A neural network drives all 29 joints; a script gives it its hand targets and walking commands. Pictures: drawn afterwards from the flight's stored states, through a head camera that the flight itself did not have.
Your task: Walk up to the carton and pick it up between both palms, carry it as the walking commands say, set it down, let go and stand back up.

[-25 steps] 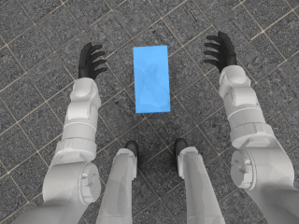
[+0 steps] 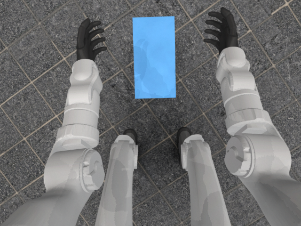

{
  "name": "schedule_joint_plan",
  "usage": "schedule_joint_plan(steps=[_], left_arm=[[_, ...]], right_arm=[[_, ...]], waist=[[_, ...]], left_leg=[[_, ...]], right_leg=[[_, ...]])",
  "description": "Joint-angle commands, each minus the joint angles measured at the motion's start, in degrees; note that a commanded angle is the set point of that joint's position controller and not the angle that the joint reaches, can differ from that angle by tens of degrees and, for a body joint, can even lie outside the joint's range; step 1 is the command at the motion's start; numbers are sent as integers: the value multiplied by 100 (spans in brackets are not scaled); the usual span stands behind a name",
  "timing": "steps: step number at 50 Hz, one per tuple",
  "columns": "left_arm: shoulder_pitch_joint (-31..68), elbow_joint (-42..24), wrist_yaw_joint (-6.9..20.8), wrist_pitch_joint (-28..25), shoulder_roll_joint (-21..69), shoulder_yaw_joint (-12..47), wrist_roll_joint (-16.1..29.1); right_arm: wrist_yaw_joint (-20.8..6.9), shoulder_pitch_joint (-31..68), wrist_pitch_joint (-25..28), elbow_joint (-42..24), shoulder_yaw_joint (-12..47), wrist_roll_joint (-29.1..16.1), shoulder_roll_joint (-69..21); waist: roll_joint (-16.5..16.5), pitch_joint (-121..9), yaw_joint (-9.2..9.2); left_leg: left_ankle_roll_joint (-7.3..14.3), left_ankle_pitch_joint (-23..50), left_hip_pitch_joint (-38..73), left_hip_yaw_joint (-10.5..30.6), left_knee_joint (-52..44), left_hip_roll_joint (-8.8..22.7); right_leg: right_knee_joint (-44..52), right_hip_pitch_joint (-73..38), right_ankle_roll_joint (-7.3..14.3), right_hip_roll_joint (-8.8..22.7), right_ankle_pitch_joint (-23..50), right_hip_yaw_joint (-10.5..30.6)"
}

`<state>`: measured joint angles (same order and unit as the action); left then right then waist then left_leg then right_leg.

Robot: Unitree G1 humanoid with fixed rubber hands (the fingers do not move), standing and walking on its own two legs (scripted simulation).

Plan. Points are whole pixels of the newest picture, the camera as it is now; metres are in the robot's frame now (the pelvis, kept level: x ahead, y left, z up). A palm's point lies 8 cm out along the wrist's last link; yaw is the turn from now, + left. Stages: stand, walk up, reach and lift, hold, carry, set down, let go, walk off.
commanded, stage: reach and lift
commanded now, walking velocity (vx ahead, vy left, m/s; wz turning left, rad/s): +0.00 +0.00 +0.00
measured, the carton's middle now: (154, 64) +0.52 +0.02 -0.48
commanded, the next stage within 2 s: none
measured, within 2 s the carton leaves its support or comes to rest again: neither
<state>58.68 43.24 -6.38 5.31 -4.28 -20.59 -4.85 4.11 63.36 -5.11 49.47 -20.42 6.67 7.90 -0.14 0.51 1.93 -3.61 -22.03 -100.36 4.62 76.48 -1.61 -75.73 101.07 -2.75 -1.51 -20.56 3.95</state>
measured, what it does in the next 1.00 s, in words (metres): lowers itself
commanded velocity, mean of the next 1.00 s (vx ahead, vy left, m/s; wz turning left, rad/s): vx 0.00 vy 0.00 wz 0.00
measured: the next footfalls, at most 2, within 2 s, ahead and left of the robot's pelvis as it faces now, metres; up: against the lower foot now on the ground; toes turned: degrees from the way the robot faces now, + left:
none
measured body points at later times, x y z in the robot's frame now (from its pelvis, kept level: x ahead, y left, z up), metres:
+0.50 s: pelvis -0.03 -0.01 -0.13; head +0.35 -0.01 +0.09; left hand +0.49 +0.16 -0.32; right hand +0.50 -0.16 -0.33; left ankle +0.09 +0.14 -0.56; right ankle +0.10 -0.14 -0.56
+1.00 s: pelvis -0.04 +0.00 -0.22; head +0.34 +0.00 +0.01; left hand +0.50 +0.18 -0.43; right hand +0.51 -0.15 -0.43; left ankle +0.09 +0.14 -0.56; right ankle +0.10 -0.14 -0.56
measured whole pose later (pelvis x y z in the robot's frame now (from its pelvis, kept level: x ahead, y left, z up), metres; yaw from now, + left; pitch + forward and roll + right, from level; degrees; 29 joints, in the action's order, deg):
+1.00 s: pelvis -0.04 +0.00 -0.22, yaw +2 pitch +32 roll +1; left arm 83.4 64.6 -8.5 2.2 -18.2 -4.3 13.8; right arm 7.9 86.7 -2.0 68.2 -2.3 -12.8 19.8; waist 0.5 29.9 0.5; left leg -5.9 -31.4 -124.1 4.2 123.6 -4.7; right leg -123.7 125.3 -4.8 -3.3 -30.3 5.4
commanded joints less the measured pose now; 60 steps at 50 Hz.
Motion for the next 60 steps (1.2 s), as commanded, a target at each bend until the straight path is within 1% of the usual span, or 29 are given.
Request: schedule_joint_plan(steps=[1, 2, 3, 6, 8, 9, 10, 13, 16, 17, 21, 22, 23, 25, 26, 28, 29, 30, 31, 34, 36, 42, 43, 46, 48, 49, 53, 54, 60], left_arm=[[1551, -925, -138, -241, -677, 143, 171], [1619, -528, -188, -232, -794, 110, 208], [1759, -1047, -192, -225, -767, 266, 332], [1914, -1008, -266, -171, -913, 473, 413], [2234, -1198, -254, -140, -950, 583, 669], [2207, -1077, -271, -107, -885, 733, 737], [2224, -1021, -275, -83, -1005, 727, 784], [2717, -1633, -399, -8, -1310, 877, 989], [3023, -1793, -460, 229, -1529, 996, 1246], [3136, -1598, -468, 292, -1726, 939, 1212], [3110, -2289, -506, 206, -1840, 968, 1443], [2966, -1309, -452, 167, -1760, 991, 1383], [2977, -1217, -431, 143, -1625, 988, 1426], [3142, -1074, -407, 106, -1783, 906, 1366], [3211, -914, -433, 68, -1844, 899, 1326], [3294, -378, -378, -2, -1785, 866, 1297], [3458, -458, -373, -58, -1757, 862, 1315], [3542, -58, -347, -83, -1661, 977, 1316], [3756, -322, -331, -105, -1718, 895, 1382], [3809, 708, -281, -170, -1814, 942, 1388], [4095, 589, -279, -231, -1785, 1022, 1376], [4479, 744, -273, -452, -1850, 1260, 1505], [4327, 1045, -272, -493, -1856, 1283, 1511], [4325, 1084, -264, -550, -1558, 1606, 1810], [4223, 1426, -197, -604, -1582, 1666, 1876], [4249, 1361, -180, -618, -1493, 1733, 1991], [3941, 1165, -245, -748, -1652, 1694, 1912], [3935, 1135, -220, -768, -1430, 1863, 2020], [3520, 1271, -211, -764, -1459, 1743, 2039]], right_arm=[[163, 1627, 200, -1048, 189, -263, 837], [203, 1859, 207, -939, 339, -374, 796], [248, 1701, 182, -1017, 310, -393, 856], [298, 1864, 154, -1112, 417, -618, 1028], [336, 2108, 103, -1175, 650, -758, 1050], [367, 2181, 91, -1286, 745, -901, 1024], [379, 2325, 82, -1309, 744, -869, 1149], [471, 2783, -29, -1910, 992, -1348, 1281], [566, 3020, -253, -2119, 1293, -1544, 1490], [575, 3120, -340, -1804, 1316, -1626, 1595], [727, 2885, -275, -2353, 1248, -1660, 1844], [673, 2877, -223, -1557, 1285, -1659, 1625], [687, 2848, -185, -1534, 1314, -1611, 1556], [654, 3192, -125, -1526, 1301, -1568, 1566], [629, 3323, -101, -1324, 1341, -1679, 1479], [609, 3337, -38, -665, 1390, -1592, 1466], [602, 3512, 8, -770, 1404, -1630, 1557], [554, 3574, 54, -368, 1397, -1643, 1555], [563, 3691, 65, -542, 1479, -1628, 1535], [533, 3872, 117, 158, 1586, -1722, 1517], [500, 3973, 175, 396, 1517, -1713, 1620], [452, 4328, 404, 542, 1558, -1842, 1759], [441, 4209, 427, 796, 1687, -1860, 1671], [449, 4046, 549, 742, 1644, -1899, 1773], [387, 4037, 637, 859, 1751, -1976, 1688], [379, 3880, 673, 951, 1747, -1928, 1685], [310, 3455, 741, 1141, 1837, -2114, 1642], [282, 3520, 773, 980, 1957, -2178, 1554], [265, 3379, 773, 651, 2231, -2419, 1323]], waist=[[-59, -7519, -6], [-142, -7094, 168], [-189, -7511, -70], [34, -7671, -46], [-288, -7778, -107], [40, -7989, -45], [-168, -8066, -66], [-20, -9253, 98], [-264, -10299, 11], [-200, -10200, 113], [-130, -10624, -59], [-60, -9321, 42], [-186, -9126, -84], [-304, -8799, 26], [-221, -8544, 226], [-308, -7902, 109], [-231, -7990, 249], [-195, -7525, 82], [-329, -7827, 79], [-320, -6872, 166], [-191, -6741, 34], [-116, -6749, -104], [29, -6546, -15], [-69, -6803, -409], [-61, -6128, -292], [-140, -6127, -408], [126, -6426, -174], [42, -6659, -292], [-125, -6533, 47]], left_leg=[[-149, 1261, 3030, -988, 37, -491], [-94, 1001, 2504, -989, 198, -500], [-102, 1089, 2758, -957, 218, -489], [-96, 1044, 2719, -964, 644, -478], [-80, 823, 2470, -997, 874, -453], [-114, 916, 2560, -1040, 1002, -464], [-85, 864, 2400, -1027, 1146, -467], [-80, 1052, 3096, -1040, 1448, -406], [-57, 1097, 3404, -1035, 1841, -377], [-46, 910, 3344, -1060, 1930, -365], [30, 2224, 3370, -1076, 2429, -488], [39, 1739, 2736, -1021, 2471, -413], [41, 1512, 2544, -1068, 2520, -390], [25, 1226, 2196, -1066, 2584, -311], [48, 1074, 2049, -1083, 2634, -320], [1, 732, 1475, -1136, 2780, -278], [-16, 701, 1624, -1150, 2753, -315], [-26, 466, 1337, -1100, 2810, -261], [-20, 484, 1468, -1152, 2883, -280], [-19, 9, 975, -1163, 3099, -179], [-46, -75, 940, -1123, 3126, -168], [-73, 473, 1206, -1007, 3593, -151], [-67, 342, 1108, -1021, 3606, -153], [-71, 750, 1235, -899, 3715, -156], [-64, 765, 792, -877, 3829, -164], [-91, 903, 750, -824, 3855, -182], [-126, 1553, 1221, -838, 3995, -202], [-107, 1700, 1377, -785, 3972, -242], [-82, 1644, 1091, -830, 4005, -215]], right_leg=[[-175, -3661, 53, -490, 1200, -871], [-346, -3381, 22, -450, 945, -830], [-413, -3555, 46, -484, 1076, -878], [-870, -3023, 48, -466, 959, -964], [-982, -3165, 73, -423, 807, -927], [-1089, -3174, 76, -399, 919, -935], [-1306, -3263, 40, -395, 914, -998], [-1559, -3591, 101, -374, 971, -942], [-1929, -4384, 94, -333, 1111, -921], [-2028, -4418, 75, -309, 926, -856], [-2567, -4944, 165, -379, 2602, -666], [-2697, -3956, 116, -320, 2018, -727], [-2635, -3994, 108, -267, 1770, -720], [-2677, -3762, 54, -239, 1465, -731], [-2757, -3562, 40, -248, 1281, -680], [-2843, -3248, 26, -202, 980, -698], [-2880, -3148, 20, -193, 789, -751], [-2959, -2842, 30, -173, 602, -749], [-2900, -3121, 23, -175, 606, -727], [-3053, -2492, -17, -123, 36, -676], [-3177, -2201, -5, -122, -63, -718], [-3649, -1743, -44, -82, 389, -700], [-3664, -1589, -40, -63, 214, -682], [-3853, -1602, 3, -51, 660, -759], [-3886, -1216, 21, -49, 724, -684], [-3970, -1231, 22, -32, 870, -728], [-4136, -1062, 19, -77, 1271, -685], [-4162, -1203, 19, -85, 1441, -737], [-4132, -1257, -46, -81, 1501, -648]])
